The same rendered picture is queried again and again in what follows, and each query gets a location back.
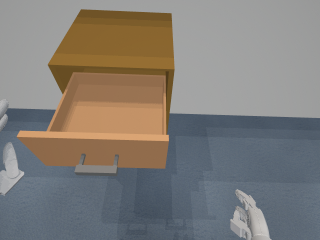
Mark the handle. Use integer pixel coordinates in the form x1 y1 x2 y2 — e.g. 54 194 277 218
74 153 119 176

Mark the right robot hand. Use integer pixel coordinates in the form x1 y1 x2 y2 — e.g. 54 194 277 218
230 189 270 240

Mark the cabinet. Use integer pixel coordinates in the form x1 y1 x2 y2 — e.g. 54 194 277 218
48 9 175 135

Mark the left robot hand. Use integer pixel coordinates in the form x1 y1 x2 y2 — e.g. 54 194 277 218
0 99 24 196

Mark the drawer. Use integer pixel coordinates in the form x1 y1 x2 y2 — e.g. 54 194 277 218
17 72 169 169

